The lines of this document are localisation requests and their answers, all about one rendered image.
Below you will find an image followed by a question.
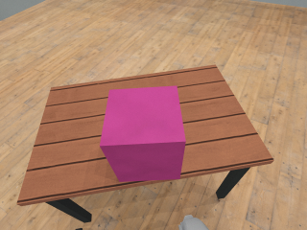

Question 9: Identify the right robot shin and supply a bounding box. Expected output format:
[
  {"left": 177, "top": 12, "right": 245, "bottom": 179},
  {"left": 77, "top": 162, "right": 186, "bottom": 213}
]
[{"left": 183, "top": 215, "right": 193, "bottom": 220}]

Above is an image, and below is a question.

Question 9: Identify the table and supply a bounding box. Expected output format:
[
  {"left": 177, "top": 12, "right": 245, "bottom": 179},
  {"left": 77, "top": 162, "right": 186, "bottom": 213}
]
[{"left": 16, "top": 64, "right": 274, "bottom": 223}]

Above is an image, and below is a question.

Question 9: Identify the right robot thigh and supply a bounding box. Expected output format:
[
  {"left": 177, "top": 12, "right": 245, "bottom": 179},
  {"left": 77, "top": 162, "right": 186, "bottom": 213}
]
[{"left": 178, "top": 218, "right": 209, "bottom": 230}]

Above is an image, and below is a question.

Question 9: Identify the carton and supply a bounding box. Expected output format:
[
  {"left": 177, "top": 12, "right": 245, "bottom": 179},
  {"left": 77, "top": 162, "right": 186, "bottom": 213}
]
[{"left": 100, "top": 85, "right": 186, "bottom": 182}]

